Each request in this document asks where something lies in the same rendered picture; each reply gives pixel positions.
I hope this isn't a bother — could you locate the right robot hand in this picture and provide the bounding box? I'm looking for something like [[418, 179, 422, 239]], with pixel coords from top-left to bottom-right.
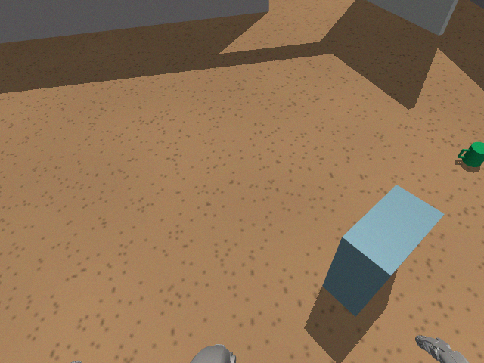
[[415, 335, 469, 363]]

